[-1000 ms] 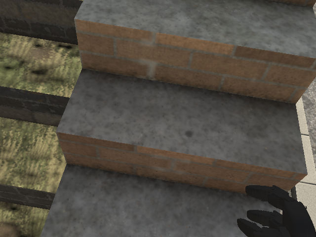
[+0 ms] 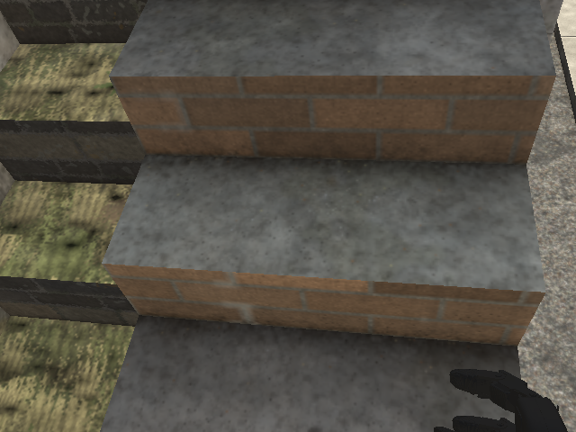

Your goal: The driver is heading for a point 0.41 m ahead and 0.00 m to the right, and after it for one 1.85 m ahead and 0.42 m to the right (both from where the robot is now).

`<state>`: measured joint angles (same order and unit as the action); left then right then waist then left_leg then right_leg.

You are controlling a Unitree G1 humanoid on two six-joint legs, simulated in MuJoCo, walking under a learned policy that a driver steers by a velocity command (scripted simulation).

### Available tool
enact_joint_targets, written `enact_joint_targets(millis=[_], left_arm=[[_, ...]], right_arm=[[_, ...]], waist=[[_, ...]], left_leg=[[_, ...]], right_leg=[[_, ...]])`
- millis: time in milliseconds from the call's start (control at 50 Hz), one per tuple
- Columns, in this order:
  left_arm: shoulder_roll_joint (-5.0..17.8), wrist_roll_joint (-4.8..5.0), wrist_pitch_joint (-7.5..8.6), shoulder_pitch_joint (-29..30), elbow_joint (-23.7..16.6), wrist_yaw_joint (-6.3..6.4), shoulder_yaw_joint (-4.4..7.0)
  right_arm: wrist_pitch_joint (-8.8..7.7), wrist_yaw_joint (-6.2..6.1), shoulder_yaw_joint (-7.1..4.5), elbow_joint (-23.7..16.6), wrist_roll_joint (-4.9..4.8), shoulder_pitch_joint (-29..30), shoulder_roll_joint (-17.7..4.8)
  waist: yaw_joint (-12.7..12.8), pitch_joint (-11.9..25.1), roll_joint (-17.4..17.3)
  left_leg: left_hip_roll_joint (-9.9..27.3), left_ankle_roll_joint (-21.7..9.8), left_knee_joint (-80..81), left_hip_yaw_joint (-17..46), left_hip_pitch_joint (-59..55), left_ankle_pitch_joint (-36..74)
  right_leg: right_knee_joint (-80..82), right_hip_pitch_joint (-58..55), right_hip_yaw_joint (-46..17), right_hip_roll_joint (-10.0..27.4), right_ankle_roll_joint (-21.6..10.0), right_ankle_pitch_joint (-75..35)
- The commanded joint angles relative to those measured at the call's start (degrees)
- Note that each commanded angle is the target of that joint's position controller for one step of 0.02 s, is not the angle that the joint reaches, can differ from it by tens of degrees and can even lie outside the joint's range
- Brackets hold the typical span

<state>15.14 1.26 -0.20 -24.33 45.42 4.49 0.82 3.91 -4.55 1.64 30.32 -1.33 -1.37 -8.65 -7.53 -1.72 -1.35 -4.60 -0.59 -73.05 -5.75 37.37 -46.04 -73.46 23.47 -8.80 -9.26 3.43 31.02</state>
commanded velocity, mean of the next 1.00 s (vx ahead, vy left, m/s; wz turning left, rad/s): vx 0.47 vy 0.00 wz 0.00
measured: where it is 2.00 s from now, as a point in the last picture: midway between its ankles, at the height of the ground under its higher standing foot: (264, 413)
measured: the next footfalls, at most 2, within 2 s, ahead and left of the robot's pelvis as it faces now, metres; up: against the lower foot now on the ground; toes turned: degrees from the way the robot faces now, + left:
right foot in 0.14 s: +0.10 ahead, -0.14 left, +0.00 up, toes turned +9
left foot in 0.84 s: +0.35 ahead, +0.17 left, +0.19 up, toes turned +0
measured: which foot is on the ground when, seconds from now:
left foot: down 0.00-0.14, up 0.16-0.82, down 0.84-1.00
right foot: up 0.00-0.12, down 0.14-0.86, up 0.88-1.00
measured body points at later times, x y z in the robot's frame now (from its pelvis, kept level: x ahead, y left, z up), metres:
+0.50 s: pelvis +0.08 -0.07 +0.13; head +0.05 -0.09 +0.58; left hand +0.16 +0.14 +0.01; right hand +0.27 -0.27 +0.04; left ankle +0.04 +0.07 -0.44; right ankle +0.06 -0.15 -0.61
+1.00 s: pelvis +0.25 +0.06 +0.21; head +0.29 +0.08 +0.66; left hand +0.31 +0.33 +0.07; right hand +0.40 -0.19 +0.11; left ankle +0.31 +0.17 -0.43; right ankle +0.15 -0.08 -0.33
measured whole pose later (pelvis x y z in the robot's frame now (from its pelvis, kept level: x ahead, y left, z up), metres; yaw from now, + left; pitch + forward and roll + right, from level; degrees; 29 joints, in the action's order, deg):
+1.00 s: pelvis +0.25 +0.06 +0.21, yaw +1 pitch +3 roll +0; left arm 17.4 -0.4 4.5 -17.0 49.6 -3.6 3.7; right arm -1.1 -3.2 0.1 41.0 1.6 -8.5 -10.4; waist -2.9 -1.9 3.9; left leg -1.8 -2.1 -68.1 -0.1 41.1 -43.5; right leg -95.1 33.1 -9.6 -10.7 -4.4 29.5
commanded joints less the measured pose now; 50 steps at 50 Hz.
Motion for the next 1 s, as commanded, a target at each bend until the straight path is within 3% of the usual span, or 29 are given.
enact_joint_targets(millis=[20,40,60,100,120,140,160,180,200,220,240,340,480,500,520,540,600,640,740,800,820,840,860,880,900,920,940,960,1000], left_arm=[[-7.4,-3.83,4.90,8.9,-19.2,-2.36,-2.41],[-6.5,-4.12,4.79,4.4,-18.0,-4.45,-2.71],[-5.4,-2.34,3.33,1.7,-16.5,-5.53,-2.32],[-1.5,1.57,0.43,-0.2,-18.2,-5.37,-1.42],[-3.8,0.76,-0.62,1.4,-19.7,-5.69,-2.23],[-4.1,-0.93,0.13,-0.8,-18.6,-6.34,-1.44],[-7.8,-2.58,-0.11,-2.7,-12.3,-8.06,-2.64],[-3.2,-2.28,0.40,8.9,-19.3,-6.47,-2.69],[1.5,-2.11,-0.27,17.5,-21.8,-5.28,-1.39],[-0.7,-1.10,0.26,16.3,-21.0,-4.42,-2.08],[-2.4,-2.24,0.91,16.6,-20.8,-4.58,-2.27],[-1.8,-1.41,6.63,2.8,-9.2,-6.00,-0.77],[-9.9,-2.54,8.04,-0.4,-0.8,-6.61,-0.74],[-0.5,-4.27,8.66,-8.7,2.2,-5.71,3.66],[0.4,-3.16,8.57,-9.2,2.8,-5.20,4.53],[-7.9,-0.30,7.64,-0.6,1.6,-5.62,0.62],[-6.4,-1.20,8.47,1.3,3.4,-4.51,0.33],[-3.5,-1.07,8.19,-0.5,6.4,-4.30,0.52],[-2.4,0.36,7.58,-7.3,12.2,-3.94,-0.66],[2.0,3.65,6.20,-6.2,9.4,-3.66,1.32],[6.8,5.73,5.84,-3.7,7.8,-4.71,2.81],[10.7,7.44,5.99,-7.0,9.0,-4.35,4.52],[13.3,5.12,5.20,-9.3,12.4,-4.57,5.22],[8.4,1.13,6.68,-1.3,3.9,-5.64,5.14],[12.8,1.28,5.99,-7.4,10.5,-7.30,5.86],[6.1,-1.88,6.70,-4.2,7.3,-8.17,5.31],[-1.2,-4.46,7.12,13.7,-1.4,-8.12,2.01],[-8.3,-2.66,6.99,13.7,-4.1,-8.90,0.30],[-10.8,-1.91,6.42,18.0,-10.1,-9.94,-2.09]], right_arm=[[-5.42,-0.87,-1.91,2.7,3.67,1.0,-2.8],[-5.72,-1.21,-1.40,0.3,4.21,2.1,-0.3],[-5.78,-0.12,-1.43,1.3,4.40,1.6,0.4],[-5.54,2.08,-1.89,-1.5,0.74,-0.9,-3.9],[-3.79,2.73,-3.02,-0.4,-2.44,-2.2,-9.5],[-1.47,2.05,-4.35,-0.5,-3.02,-5.0,-11.4],[1.06,2.74,-4.93,3.8,1.51,-6.9,-6.8],[1.24,2.73,-2.18,0.2,-0.56,-2.6,-2.5],[1.55,2.55,-3.05,0.7,-0.70,-8.3,-4.5],[0.87,2.64,-2.34,1.1,0.34,-9.2,-4.4],[0.18,1.95,-1.49,0.5,-0.27,-9.2,-2.2],[-4.80,1.46,-0.77,2.4,0.76,-8.8,-4.5],[-9.41,3.42,3.11,1.6,-0.05,-2.2,3.5],[-8.52,4.60,-0.65,2.6,7.73,-6.7,-2.4],[-7.99,5.22,-1.36,3.6,6.87,-4.5,-4.2],[-7.44,4.08,1.56,-1.1,-2.61,5.7,1.9],[-7.73,3.02,1.37,-2.7,-3.54,4.1,1.3],[-8.07,1.95,2.06,-6.7,-2.11,10.1,2.8],[-7.39,0.52,2.39,-19.5,-3.60,20.5,2.5],[-5.15,1.77,4.75,-21.9,-2.26,17.9,4.8],[-4.36,2.92,3.93,-19.3,-2.23,8.4,2.1],[-4.97,2.32,0.52,-15.4,-4.73,-0.6,-2.1],[-4.93,2.73,-2.72,-9.3,-5.16,-15.6,-5.6],[-6.26,2.99,-4.67,-1.0,2.70,-25.3,-10.2],[-4.54,1.14,-8.03,0.9,1.90,-30.8,-20.3],[-4.20,0.23,-7.91,4.9,3.05,-30.3,-22.3],[-3.63,0.06,-6.22,8.3,4.34,-27.2,-18.3],[-4.23,0.69,-3.57,11.3,4.18,-20.7,-9.1],[-6.46,1.77,-1.11,19.4,3.75,-23.6,0.4]], waist=[[5.0,5.1,4.0],[7.4,5.4,10.0],[8.7,2.5,9.2],[12.1,2.7,2.9],[14.7,0.7,0.1],[14.6,3.5,3.6],[12.2,6.3,12.8],[10.6,4.4,20.3],[5.3,3.8,16.5],[5.7,2.2,10.9],[6.0,2.8,8.5],[8.9,4.9,5.7],[8.5,4.3,4.1],[8.5,2.6,1.9],[11.1,-0.4,3.3],[9.0,-3.3,6.8],[6.6,2.8,10.4],[8.9,-4.2,8.8],[9.9,-5.6,8.9],[9.3,1.5,3.3],[5.9,5.1,5.8],[4.4,11.9,9.1],[-2.1,19.4,9.7],[-3.9,32.9,-12.9],[-9.4,38.7,-24.4],[-6.3,33.1,-25.9],[-9.3,19.1,-20.3],[-0.6,14.7,-11.9],[2.3,13.7,-11.1]], left_leg=[[19.4,-9.4,19.9,40.3,-5.0,39.9],[17.3,-8.3,17.7,35.8,-2.6,35.2],[13.7,-7.9,19.1,27.3,1.5,31.4],[13.5,-6.1,25.5,23.4,-7.2,50.8],[10.4,-5.9,27.7,15.5,-10.9,59.6],[7.9,-3.7,24.3,13.7,-7.6,51.9],[-2.6,-1.5,5.1,5.6,6.7,12.6],[-2.3,4.4,-0.2,1.5,-2.5,15.4],[-0.8,4.5,-7.3,7.9,-6.5,18.8],[-0.3,4.5,-7.1,11.3,-2.0,20.5],[-0.2,4.8,-8.9,16.6,-1.5,25.0],[-2.5,2.7,-8.4,17.5,9.1,39.7],[-1.8,0.4,-21.9,14.8,21.8,45.6],[2.9,-1.9,-23.8,9.9,23.0,39.2],[3.9,-1.8,-23.8,6.6,28.5,33.9],[3.4,-0.2,-21.7,8.8,31.0,40.9],[6.1,-2.0,-35.5,5.9,26.5,41.7],[7.0,-3.0,-40.0,5.5,35.5,36.3],[12.0,-5.5,-46.9,8.2,57.1,13.0],[15.3,-6.0,-8.2,2.0,21.9,24.3],[9.9,-3.9,7.3,-5.8,-2.6,19.2],[6.6,-4.2,13.2,1.7,-17.2,8.4],[3.6,-1.9,14.6,0.3,-31.4,24.8],[10.9,-11.0,18.6,16.2,-48.1,19.4],[20.3,-7.1,42.3,44.8,-55.3,26.1],[23.3,-3.4,45.2,55.1,-48.7,40.7],[17.2,-1.7,41.1,42.6,-34.9,49.3],[18.7,-5.5,33.7,40.8,-30.7,53.0],[14.8,-7.9,34.6,38.9,-26.8,44.5]], right_leg=[[-31.6,21.3,-12.7,1.8,-7.2,18.4],[-26.7,17.9,-11.7,2.6,-8.0,13.6],[-26.2,14.5,-3.7,1.4,-5.3,7.9],[4.5,14.3,-3.7,7.2,-1.8,11.2],[35.2,8.5,9.0,5.8,-2.3,19.2],[48.1,-8.9,9.5,9.5,-6.7,-0.4],[26.9,-21.4,10.8,-0.4,-9.0,-13.5],[48.8,0.1,-22.2,13.0,-14.0,-23.2],[51.9,6.4,-32.2,17.9,-15.4,-17.0],[50.3,3.1,-33.1,18.7,-14.2,-11.5],[49.0,1.8,-30.2,18.8,-12.1,-10.8],[55.8,-19.9,-23.4,18.9,-12.3,-6.3],[53.8,-18.7,-16.2,20.6,-15.8,-10.6],[58.5,-20.2,-18.2,21.4,-18.7,2.5],[61.0,-21.1,-19.5,21.3,-21.0,4.1],[58.9,-15.9,-17.0,20.5,-19.2,-7.5],[60.9,-12.1,-14.9,23.1,-19.8,-13.5],[63.7,-11.6,-15.7,23.3,-21.4,-15.2],[60.2,-29.0,-12.0,24.0,-18.5,-32.2],[70.3,-13.7,-5.2,19.1,-13.8,-32.9],[73.0,-4.8,-4.6,17.6,-14.3,-44.6],[60.7,-9.8,-4.7,19.1,-12.6,-70.1],[50.6,-13.2,-1.2,17.2,-11.6,-89.9],[25.6,0.5,4.5,13.1,-7.7,-66.9],[2.7,5.9,-1.5,0.4,-7.5,-12.3],[-21.7,16.6,-5.9,-2.3,-7.4,-3.3],[-28.1,20.7,-1.7,-4.2,-8.7,4.1],[-34.6,29.2,-3.9,-4.8,-8.6,3.2],[-41.5,31.3,-2.1,-4.6,-8.5,2.8]])
Keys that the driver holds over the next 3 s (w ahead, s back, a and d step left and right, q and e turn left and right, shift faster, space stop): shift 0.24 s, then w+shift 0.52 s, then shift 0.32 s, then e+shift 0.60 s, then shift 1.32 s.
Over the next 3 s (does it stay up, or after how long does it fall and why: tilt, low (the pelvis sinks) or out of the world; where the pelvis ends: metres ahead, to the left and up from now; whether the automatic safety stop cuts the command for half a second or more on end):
stays up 0.44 0.09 0.33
